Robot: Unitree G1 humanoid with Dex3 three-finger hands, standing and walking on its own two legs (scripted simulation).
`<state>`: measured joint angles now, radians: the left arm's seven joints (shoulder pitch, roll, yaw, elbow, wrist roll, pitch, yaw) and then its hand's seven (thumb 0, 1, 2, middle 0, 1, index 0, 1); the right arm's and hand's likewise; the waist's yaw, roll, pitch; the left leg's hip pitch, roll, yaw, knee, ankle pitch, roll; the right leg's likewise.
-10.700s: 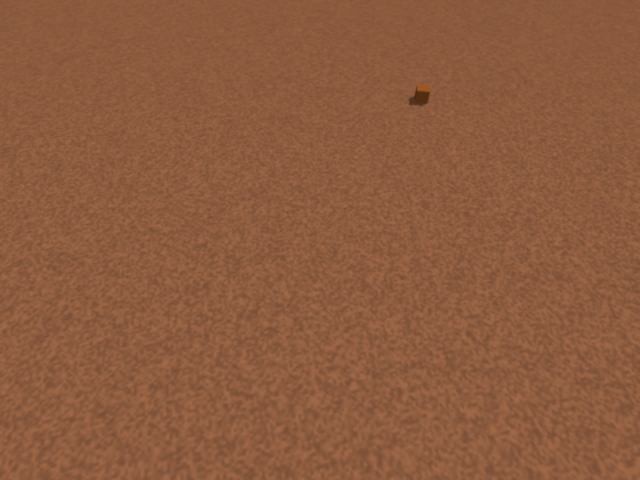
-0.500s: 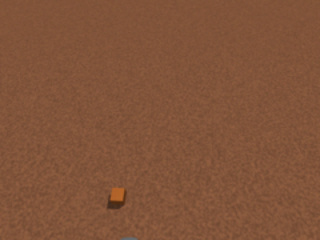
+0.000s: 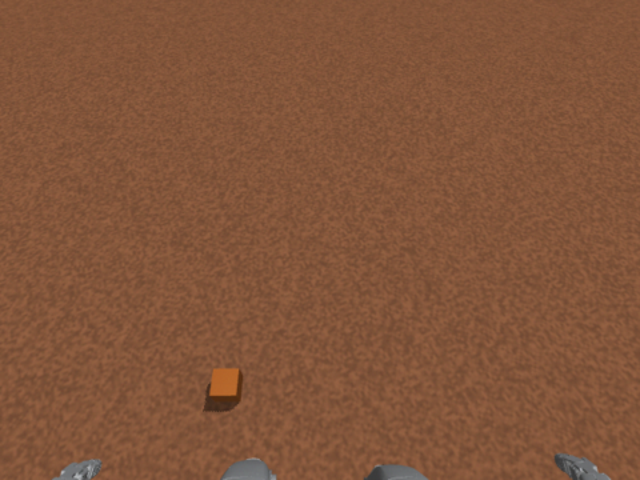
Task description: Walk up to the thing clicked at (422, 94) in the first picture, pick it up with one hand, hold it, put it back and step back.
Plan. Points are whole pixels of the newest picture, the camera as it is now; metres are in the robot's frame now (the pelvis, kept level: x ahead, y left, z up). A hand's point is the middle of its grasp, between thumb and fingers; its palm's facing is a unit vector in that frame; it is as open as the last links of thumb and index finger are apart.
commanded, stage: walk up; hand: left
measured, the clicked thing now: (227, 385) +0.41 +0.27 -0.72
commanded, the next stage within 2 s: stand in 1.44 s
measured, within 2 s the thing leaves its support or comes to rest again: neither
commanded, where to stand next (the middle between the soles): +0.05 -0.02 m, yaw +0 degrees
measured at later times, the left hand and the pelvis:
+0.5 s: hand out of the picture +0.08 +0.23 -0.14, palm faces +0.01 -0.95 -0.32, open 7.4 cm; pelvis +0.00 -0.02 +0.02, yaw +1 degrees
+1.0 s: hand out of the picture +0.07 +0.24 -0.12, palm faces +0.02 -0.95 -0.32, open 7.4 cm; pelvis -0.01 -0.01 +0.03, yaw +1 degrees
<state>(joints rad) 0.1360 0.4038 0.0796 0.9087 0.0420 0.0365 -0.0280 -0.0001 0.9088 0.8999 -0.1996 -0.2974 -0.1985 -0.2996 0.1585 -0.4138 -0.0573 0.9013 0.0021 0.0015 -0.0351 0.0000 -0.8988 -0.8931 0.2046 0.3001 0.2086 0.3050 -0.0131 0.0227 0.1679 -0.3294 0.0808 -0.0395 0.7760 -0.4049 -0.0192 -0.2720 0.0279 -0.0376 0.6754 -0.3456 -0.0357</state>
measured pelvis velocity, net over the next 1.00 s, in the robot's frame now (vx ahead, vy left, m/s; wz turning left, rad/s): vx -0.01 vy -0.01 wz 0.01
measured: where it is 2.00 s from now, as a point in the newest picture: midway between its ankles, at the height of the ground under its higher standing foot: outside the picture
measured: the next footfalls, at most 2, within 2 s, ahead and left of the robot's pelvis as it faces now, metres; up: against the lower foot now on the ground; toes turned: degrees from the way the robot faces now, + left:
left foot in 0.28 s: +0.04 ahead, +0.11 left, +0.00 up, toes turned -1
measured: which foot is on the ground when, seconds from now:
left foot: up 0.00-0.26, down 0.28-1.00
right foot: down 0.00-1.00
